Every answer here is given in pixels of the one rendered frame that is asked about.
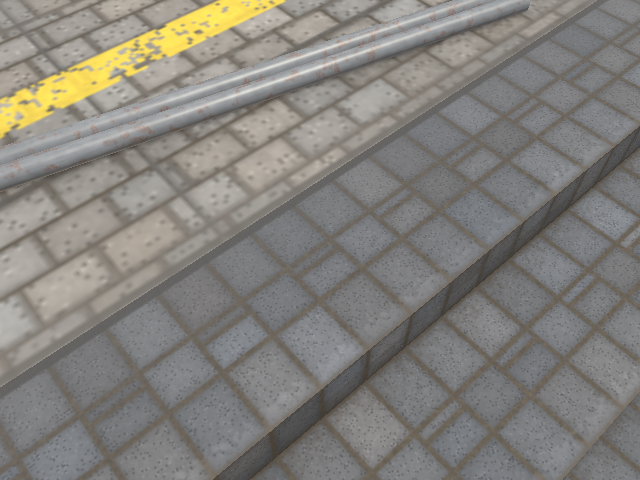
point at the stairs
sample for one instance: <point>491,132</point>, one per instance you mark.
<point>525,367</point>

